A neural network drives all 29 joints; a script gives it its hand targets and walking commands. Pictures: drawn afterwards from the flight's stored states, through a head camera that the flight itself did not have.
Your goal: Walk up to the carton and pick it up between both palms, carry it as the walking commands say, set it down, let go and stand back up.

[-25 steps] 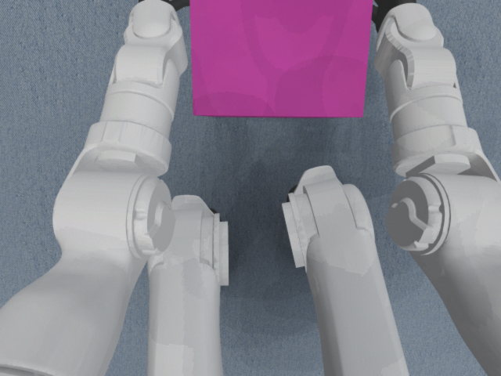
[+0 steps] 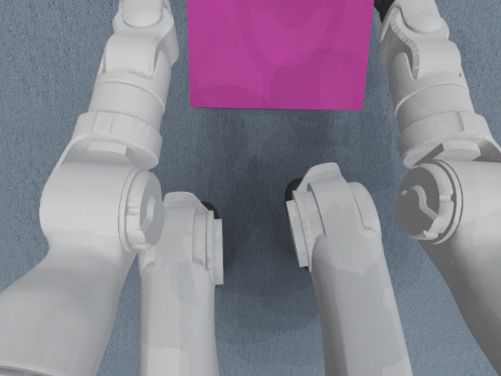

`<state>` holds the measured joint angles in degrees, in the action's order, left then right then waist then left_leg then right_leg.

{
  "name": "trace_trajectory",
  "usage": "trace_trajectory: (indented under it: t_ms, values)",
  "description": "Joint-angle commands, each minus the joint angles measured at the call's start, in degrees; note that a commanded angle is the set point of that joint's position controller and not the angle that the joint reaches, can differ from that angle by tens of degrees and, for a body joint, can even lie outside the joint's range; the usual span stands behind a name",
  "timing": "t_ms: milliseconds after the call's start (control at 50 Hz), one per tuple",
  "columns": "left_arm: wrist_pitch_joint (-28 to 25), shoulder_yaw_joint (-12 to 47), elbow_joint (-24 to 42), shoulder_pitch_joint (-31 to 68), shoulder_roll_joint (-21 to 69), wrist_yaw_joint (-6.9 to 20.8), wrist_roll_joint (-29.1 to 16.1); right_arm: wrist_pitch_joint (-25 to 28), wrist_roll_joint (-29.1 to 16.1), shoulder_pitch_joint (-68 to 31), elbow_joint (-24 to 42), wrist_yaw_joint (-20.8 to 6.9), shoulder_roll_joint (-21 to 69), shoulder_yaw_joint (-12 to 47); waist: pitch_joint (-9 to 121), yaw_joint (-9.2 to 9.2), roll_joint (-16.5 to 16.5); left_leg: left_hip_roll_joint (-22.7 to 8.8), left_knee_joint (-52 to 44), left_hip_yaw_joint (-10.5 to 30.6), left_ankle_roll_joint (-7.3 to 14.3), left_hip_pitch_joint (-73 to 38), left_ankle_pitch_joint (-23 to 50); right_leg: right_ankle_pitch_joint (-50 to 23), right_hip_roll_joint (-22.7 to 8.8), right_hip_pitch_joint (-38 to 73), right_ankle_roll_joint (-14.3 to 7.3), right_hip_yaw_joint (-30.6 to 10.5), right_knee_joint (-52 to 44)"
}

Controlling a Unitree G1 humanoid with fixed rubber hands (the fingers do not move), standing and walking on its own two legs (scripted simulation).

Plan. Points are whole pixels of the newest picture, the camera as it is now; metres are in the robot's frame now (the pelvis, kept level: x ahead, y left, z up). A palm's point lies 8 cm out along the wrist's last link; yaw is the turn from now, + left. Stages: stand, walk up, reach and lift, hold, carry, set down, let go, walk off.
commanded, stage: set down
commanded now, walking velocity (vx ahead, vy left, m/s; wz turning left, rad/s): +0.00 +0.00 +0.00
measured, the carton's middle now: (269, 15) +0.53 -0.08 -0.24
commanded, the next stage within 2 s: let go in 1.62 s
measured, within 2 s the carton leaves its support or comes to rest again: neither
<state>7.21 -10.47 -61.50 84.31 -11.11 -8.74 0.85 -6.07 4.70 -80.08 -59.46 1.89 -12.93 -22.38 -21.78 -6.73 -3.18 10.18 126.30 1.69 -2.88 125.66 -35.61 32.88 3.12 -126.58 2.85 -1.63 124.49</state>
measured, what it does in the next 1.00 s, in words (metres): rises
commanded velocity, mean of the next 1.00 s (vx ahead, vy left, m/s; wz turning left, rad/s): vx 0.00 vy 0.00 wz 0.00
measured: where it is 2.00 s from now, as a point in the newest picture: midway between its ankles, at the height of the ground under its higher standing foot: (256, 253)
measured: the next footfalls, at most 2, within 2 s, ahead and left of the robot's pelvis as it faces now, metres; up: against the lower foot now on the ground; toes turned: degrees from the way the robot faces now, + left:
none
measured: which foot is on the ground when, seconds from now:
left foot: down 0.00-1.00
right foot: down 0.00-1.00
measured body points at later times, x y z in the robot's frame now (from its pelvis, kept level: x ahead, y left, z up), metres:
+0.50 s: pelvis +0.00 +0.00 +0.01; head +0.36 -0.03 +0.27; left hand +0.59 +0.08 -0.14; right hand +0.53 -0.27 -0.14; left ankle +0.10 +0.11 -0.34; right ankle +0.12 -0.12 -0.34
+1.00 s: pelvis +0.02 -0.01 +0.13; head +0.35 -0.04 +0.43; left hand +0.59 +0.08 +0.01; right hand +0.53 -0.28 +0.01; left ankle +0.10 +0.11 -0.34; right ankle +0.12 -0.12 -0.34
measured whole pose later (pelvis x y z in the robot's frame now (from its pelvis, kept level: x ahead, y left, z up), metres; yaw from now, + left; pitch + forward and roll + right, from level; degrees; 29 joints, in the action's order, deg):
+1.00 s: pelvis +0.02 -0.01 +0.13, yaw -1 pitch +46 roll +2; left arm 11.6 -10.8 -49.5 72.1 -13.9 -7.7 -1.7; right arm -9.1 -3.0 -68.0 -48.7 1.6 -16.6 -17.8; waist -1.7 -5.3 -2.0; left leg 5.5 97.9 1.6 -1.5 112.8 -31.3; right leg 27.3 3.4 -115.4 0.8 -2.4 96.7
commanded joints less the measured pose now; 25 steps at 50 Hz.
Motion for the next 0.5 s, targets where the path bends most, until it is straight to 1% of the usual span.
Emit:
trace_trajectory:
  t_ms: [0, 80, 140, 200, 280, 320, 420, 480]
  values:
    - [-2.1, 2.8, 5.9, 16.4, -7.1, -0.7, -2.1, 3.6, -2.9, -14.2, 3.7, 2.4, -11.2, 1.0, 66.4, -4.98, -1.1, -2.1, -10.5, -3.7, -0.1, -27.1, 15.7, -20.6, -0.3, 35.0, -0.1, 5.0, -10.1]
    - [-2.1, 5.3, 4.7, 15.8, -7.6, -0.4, -5.3, 4.4, -7.5, -13.1, 1.2, 2.1, -11.6, 4.2, 65.6, -3.86, -2.4, -3.2, -10.9, -3.0, -0.1, -28.2, 16.8, -21.0, -1.3, 31.5, -0.5, 4.8, -10.2]
    - [-2.3, 6.5, 4.4, 15.4, -7.6, 0.1, -7.1, 5.0, -10.1, -12.8, 0.5, 1.6, -12.7, 5.7, 66.1, -3.70, -2.8, -3.9, -10.6, -2.9, 0.0, -28.1, 17.7, -21.9, -1.8, 30.1, -0.6, 4.5, -10.3]
    - [-2.5, 7.3, 4.8, 15.7, -8.0, 0.5, -8.3, 5.3, -11.9, -13.2, 0.5, 1.2, -13.6, 6.9, 67.4, -3.66, -2.5, -4.4, -10.2, -3.0, 0.2, -27.3, 17.9, -22.8, -2.2, 30.4, -0.7, 4.0, -10.2]
    - [-2.5, 7.0, 5.8, 15.3, -9.2, 0.7, -8.5, 5.2, -12.9, -12.9, 1.0, 1.2, -14.8, 7.5, 69.9, -3.34, -1.8, -4.6, -9.9, -3.4, 0.3, -26.3, 17.4, -23.5, -2.4, 32.3, -0.7, 3.5, -10.1]
    - [-2.3, 6.7, 7.2, 15.0, -9.7, 0.5, -8.2, 5.0, -13.1, -12.6, 2.1, 1.3, -15.1, 7.5, 72.3, -3.20, -1.7, -4.6, -10.0, -3.8, 0.3, -26.8, 17.3, -24.0, -2.3, 34.0, -0.7, 3.5, -10.4]
    - [-0.3, 5.9, 14.5, 13.5, -9.6, -0.7, -7.7, 3.0, -13.3, -11.0, 9.7, 2.1, -16.1, 6.9, 86.0, -3.15, -1.2, -3.9, -11.9, -5.5, 0.3, -32.0, 18.3, -27.0, -1.7, 42.6, -0.6, 4.3, -12.5]
    - [1.3, 4.8, 17.3, 11.6, -9.2, -1.1, -6.9, 1.1, -12.3, -8.6, 12.6, 2.2, -15.4, 6.4, 87.7, -3.08, -0.5, -3.4, -14.2, -6.1, 0.6, -32.4, 16.7, -25.9, -1.2, 44.3, -0.6, 4.8, -14.8]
